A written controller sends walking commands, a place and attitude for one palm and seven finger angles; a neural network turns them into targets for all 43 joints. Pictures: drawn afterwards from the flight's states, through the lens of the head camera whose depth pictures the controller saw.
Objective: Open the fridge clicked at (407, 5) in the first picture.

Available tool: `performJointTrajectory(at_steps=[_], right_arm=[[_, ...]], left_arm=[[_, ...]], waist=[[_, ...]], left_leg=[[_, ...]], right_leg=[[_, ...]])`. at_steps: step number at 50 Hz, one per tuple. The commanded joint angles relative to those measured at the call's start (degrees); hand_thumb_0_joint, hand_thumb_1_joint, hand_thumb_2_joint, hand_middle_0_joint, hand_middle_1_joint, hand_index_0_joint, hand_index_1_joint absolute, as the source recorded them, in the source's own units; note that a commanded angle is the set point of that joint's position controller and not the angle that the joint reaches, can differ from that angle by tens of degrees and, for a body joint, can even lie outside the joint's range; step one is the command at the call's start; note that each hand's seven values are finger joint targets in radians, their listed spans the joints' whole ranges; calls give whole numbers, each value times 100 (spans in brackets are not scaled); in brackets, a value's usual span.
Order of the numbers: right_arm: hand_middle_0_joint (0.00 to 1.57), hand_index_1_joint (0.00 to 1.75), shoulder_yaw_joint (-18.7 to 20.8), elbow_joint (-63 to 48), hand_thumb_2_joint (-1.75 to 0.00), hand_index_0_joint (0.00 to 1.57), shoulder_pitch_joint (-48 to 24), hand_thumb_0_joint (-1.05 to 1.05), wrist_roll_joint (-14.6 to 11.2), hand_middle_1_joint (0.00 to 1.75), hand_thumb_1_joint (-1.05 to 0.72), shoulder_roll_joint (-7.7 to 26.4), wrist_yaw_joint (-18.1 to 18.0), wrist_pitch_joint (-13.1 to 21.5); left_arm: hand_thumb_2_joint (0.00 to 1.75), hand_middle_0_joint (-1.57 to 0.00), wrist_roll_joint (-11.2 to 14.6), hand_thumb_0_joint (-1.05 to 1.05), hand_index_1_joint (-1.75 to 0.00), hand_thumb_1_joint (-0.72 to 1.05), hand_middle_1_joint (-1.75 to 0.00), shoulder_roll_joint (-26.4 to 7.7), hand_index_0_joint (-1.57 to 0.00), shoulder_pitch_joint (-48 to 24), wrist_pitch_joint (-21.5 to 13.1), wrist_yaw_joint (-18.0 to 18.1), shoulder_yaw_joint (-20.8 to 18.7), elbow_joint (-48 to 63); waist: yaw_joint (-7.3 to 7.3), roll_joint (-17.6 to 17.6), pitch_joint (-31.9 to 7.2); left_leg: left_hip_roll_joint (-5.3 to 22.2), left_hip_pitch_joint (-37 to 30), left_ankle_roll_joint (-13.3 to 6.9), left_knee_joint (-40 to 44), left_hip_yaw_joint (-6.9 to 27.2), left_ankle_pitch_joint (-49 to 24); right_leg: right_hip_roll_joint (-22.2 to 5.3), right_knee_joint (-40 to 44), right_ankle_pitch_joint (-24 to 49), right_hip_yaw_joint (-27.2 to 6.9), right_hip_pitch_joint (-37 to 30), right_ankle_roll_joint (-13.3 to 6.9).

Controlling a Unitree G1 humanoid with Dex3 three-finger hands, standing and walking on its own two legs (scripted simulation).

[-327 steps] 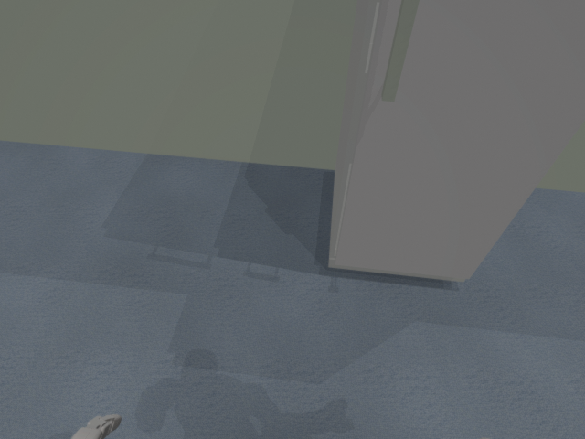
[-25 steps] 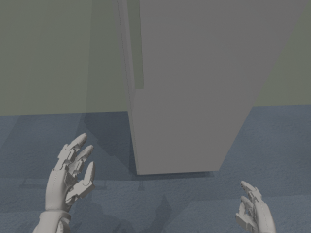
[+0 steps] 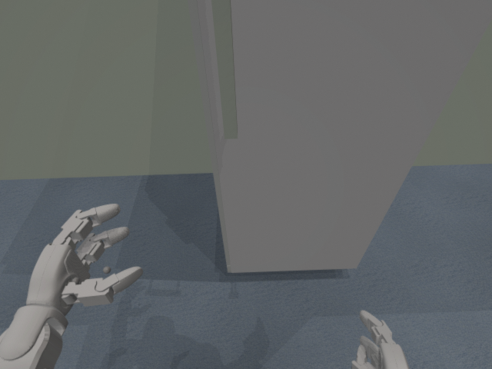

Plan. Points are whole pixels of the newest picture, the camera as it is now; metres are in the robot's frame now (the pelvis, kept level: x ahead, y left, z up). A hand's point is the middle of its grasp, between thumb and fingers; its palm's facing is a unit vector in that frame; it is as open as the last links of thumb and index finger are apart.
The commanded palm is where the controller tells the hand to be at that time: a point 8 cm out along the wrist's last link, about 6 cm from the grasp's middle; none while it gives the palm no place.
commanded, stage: raise the hand to about handle height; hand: left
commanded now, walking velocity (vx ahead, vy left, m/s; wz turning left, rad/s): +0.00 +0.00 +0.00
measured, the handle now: (224, 32) +0.56 +0.06 +0.29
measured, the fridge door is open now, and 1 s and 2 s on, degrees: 0 0 0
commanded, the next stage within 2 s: move the hooked fingers beside the handle in 1.28 s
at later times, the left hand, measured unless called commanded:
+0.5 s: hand (18, 201) +0.26 +0.28 +0.21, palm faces +0.16 -0.98 -0.07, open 13.7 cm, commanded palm +0.22 +0.32 +0.21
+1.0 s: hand (22, 170) +0.29 +0.28 +0.24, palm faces +0.09 -0.99 -0.08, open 14.0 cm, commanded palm +0.24 +0.32 +0.26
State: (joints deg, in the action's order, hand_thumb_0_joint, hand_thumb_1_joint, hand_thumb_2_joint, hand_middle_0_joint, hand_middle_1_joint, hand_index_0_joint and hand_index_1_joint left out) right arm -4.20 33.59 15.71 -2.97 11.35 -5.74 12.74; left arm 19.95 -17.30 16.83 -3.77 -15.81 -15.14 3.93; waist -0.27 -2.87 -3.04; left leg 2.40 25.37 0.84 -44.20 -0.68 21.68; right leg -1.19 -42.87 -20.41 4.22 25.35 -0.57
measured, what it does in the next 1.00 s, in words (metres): stands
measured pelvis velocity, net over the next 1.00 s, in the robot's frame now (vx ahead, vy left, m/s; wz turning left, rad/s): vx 0.01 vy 0.00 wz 0.02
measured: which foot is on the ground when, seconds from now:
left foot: down 0.00-1.00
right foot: down 0.00-1.00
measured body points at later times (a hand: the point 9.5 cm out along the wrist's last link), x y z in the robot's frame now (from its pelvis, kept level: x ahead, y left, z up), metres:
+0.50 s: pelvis +0.01 +0.01 +0.02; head -0.02 +0.00 +0.47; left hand +0.24 +0.33 +0.22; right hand +0.23 -0.19 -0.02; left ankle +0.01 +0.13 -0.71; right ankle +0.02 -0.11 -0.71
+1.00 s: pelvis +0.01 +0.00 +0.03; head -0.02 -0.03 +0.48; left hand +0.28 +0.33 +0.24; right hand +0.21 -0.22 -0.04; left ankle +0.01 +0.13 -0.71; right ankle +0.02 -0.11 -0.71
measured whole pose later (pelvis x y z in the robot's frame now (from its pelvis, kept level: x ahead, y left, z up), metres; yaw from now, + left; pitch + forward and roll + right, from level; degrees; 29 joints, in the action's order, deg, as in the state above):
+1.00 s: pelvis +0.01 +0.00 +0.03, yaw +1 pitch -4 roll +0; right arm -5.1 35.1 10.6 -5.6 17.2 -5.9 11.4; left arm 18.8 -28.9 -11.7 20.5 -24.5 -27.5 -5.0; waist 3.4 -4.6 -0.5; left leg 1.4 10.1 0.7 -28.2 -0.3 14.6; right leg -1.4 -27.6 -14.1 5.0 10.0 -0.5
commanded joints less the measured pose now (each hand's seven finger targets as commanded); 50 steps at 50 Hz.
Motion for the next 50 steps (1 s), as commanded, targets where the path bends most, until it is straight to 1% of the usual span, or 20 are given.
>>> performJointTrajectory(at_steps=[1,2,4,7,9,13,16,19,23,27,31,33,36,38,39,40,43,44,47,50], right_arm=[[20,30,386,-1047,-90,20,-753,0,51,30,-90,733,79,632],[20,30,402,-1005,-90,20,-676,0,52,30,-90,772,112,702],[20,30,399,-919,-90,20,-643,0,45,30,-90,881,134,841],[20,30,425,-741,-90,20,-585,0,-43,30,-90,1007,7,938],[20,30,421,-714,-90,20,-672,0,-85,30,-90,1081,-102,942],[20,30,346,-734,-90,20,-827,0,-55,30,-90,1045,-203,939],[20,30,275,-739,-90,20,-923,0,-46,30,-90,931,-163,942],[20,30,217,-693,-90,20,-1000,0,-61,30,-90,925,-121,894],[20,30,181,-657,-90,20,-1071,0,-128,30,-90,967,-123,724],[20,30,127,-751,-90,20,-1198,0,-177,30,-90,993,-162,507],[20,30,78,-856,-90,20,-1336,0,-136,30,-90,931,-156,449],[20,30,56,-817,-90,20,-1384,0,-116,30,-90,917,-141,426],[20,30,46,-730,-90,20,-1402,0,-158,30,-90,938,-152,410],[20,30,46,-679,-90,20,-1439,0,-181,30,-90,966,-149,388],[20,30,49,-646,-90,20,-1412,0,-211,30,-90,1004,-153,374],[20,30,57,-659,-90,20,-1409,0,-229,30,-90,1015,-146,370],[20,30,118,-729,-90,20,-1379,0,-275,30,-90,1103,-68,304],[20,30,121,-774,-90,20,-1408,0,-298,30,-90,1125,-46,275],[20,30,153,-959,-90,20,-1521,0,-252,30,-90,1085,-9,268],[20,30,141,-998,-90,20,-1540,0,-192,30,-90,975,-17,318]], left_arm=[[48,-27,138,0,-93,-8,-93,-957,-27,-318,-706,497,-1209,2012],[47,-27,52,0,-94,-10,-94,-857,-27,-375,-815,484,-1032,2051],[45,-27,-65,0,-98,-15,-98,-743,-27,-792,-886,332,-625,2050],[42,-28,-85,0,-102,-22,-102,-771,-28,-1189,-619,8,-439,1568],[40,-28,-24,0,-105,-27,-105,-1059,-28,-1545,-272,-176,-612,1315],[36,-29,-12,0,-111,-36,-111,-1757,-29,-2162,119,-132,-1322,1584],[33,-29,49,0,-115,-43,-115,-1738,-29,-2473,196,-26,-1481,1781],[30,-30,115,0,-120,-50,-120,-1687,-30,-2693,409,-102,-1489,1442],[30,-30,22,0,-120,-50,-120,-1623,-30,-3078,1072,-350,-1260,825],[30,-30,-75,0,-120,-50,-120,-1972,-30,-3761,1645,-483,-1323,787],[30,-30,-95,0,-120,-50,-120,-2557,-30,-4462,1591,-451,-1782,1252],[30,-30,-38,0,-120,-50,-120,-2794,-30,-4562,1506,-457,-2020,1245],[30,-30,-24,0,-120,-50,-120,-2732,-30,-4825,1546,-536,-1954,749],[30,-30,-38,0,-120,-50,-120,-2788,-30,-4894,1743,-629,-1908,253],[30,-30,-55,0,-120,-50,-120,-2777,-30,-5040,1856,-675,-1812,101],[30,-30,-72,0,-120,-50,-120,-2582,-30,-4904,1995,-742,-1614,-194],[30,-30,-27,0,-120,-50,-120,-2370,-30,-4344,2290,-945,-1446,-648],[30,-30,-32,0,-120,-50,-120,-2411,-30,-4395,2316,-990,-1418,-484],[30,-30,8,0,-120,-50,-120,-2816,-30,-4609,2078,-912,-1853,411],[30,-30,65,0,-120,-50,-120,-3104,-30,-4771,1640,-668,-2261,1135]], waist=[[510,46,-978],[440,-156,-958],[260,-219,-760],[159,-192,-517],[205,-10,-282],[440,-97,-610],[478,-398,-794],[480,-290,-621],[435,-310,-258],[395,-143,-393],[467,-225,-947],[508,-152,-1023],[437,-275,-807],[473,-313,-542],[411,-291,-523],[398,-343,-391],[452,271,-370],[429,208,-461],[511,137,-1014],[548,-88,-1238]], left_leg=[[-259,-395,-137,960,106,-1490],[-259,-515,-131,978,64,-1505],[-242,-660,-160,1029,87,-1462],[-223,-787,-194,1212,148,-988],[-239,-754,-222,1346,184,-676],[-249,-1143,-221,1610,283,-970],[-251,-1495,-137,1726,295,-1482],[-246,-1564,-121,1799,263,-1732],[-262,-1593,-150,1896,221,-1669],[-278,-1687,-184,1989,278,-1514],[-315,-2029,-184,2025,318,-1738],[-323,-2078,-199,2016,296,-1840],[-329,-2061,-203,2077,258,-1755],[-338,-1922,-210,2099,250,-1589],[-332,-1919,-215,2125,242,-1527],[-331,-1856,-209,2110,242,-1505],[-305,-1677,-217,2021,239,-1567],[-311,-1680,-226,1994,214,-1556],[-349,-1874,-233,1920,226,-1669],[-342,-2014,-250,1918,166,-1797]], right_leg=[[118,819,1175,-41,-977,9],[141,808,1217,-16,-885,-2],[150,878,1240,-15,-773,-14],[149,1128,758,-3,-671,-5],[124,1362,347,-77,-702,9],[148,1451,570,-4,-1172,-27],[163,1424,1151,99,-1395,-61],[192,1513,1519,103,-1534,-74],[195,1703,1590,42,-1457,-78],[165,1819,1390,50,-1481,-64],[169,1875,1514,36,-1759,-83],[189,1960,1622,-1,-1909,-90],[162,2006,1610,14,-1816,-91],[124,2117,1467,-57,-1745,-106],[103,2118,1409,-41,-1694,-90],[89,2097,1403,-53,-1610,-97],[56,2043,1527,-105,-1647,-75],[32,2022,1511,-124,-1625,-55],[34,1941,1526,-137,-1807,-56],[62,1965,1566,-170,-1978,-50]])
